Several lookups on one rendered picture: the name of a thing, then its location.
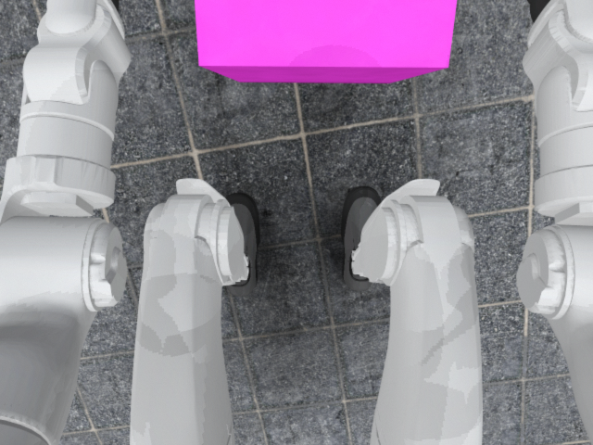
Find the right robot upper arm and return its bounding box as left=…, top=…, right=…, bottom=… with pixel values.
left=516, top=224, right=593, bottom=445

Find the right robot hand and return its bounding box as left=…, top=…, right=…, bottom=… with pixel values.
left=527, top=0, right=550, bottom=23

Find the right robot shin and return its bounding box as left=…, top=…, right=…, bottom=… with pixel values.
left=351, top=179, right=474, bottom=284

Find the left robot upper arm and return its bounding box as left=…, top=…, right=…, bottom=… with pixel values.
left=0, top=216, right=127, bottom=445

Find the robot left forearm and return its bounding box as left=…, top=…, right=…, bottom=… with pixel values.
left=0, top=0, right=131, bottom=226

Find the carton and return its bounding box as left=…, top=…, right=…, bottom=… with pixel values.
left=195, top=0, right=457, bottom=83

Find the robot shin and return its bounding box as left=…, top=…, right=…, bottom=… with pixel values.
left=144, top=178, right=249, bottom=286
left=351, top=179, right=474, bottom=284

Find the left robot shin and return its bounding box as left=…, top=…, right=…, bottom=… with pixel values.
left=144, top=178, right=249, bottom=286

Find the robot right forearm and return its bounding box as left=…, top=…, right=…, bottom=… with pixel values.
left=523, top=0, right=593, bottom=226

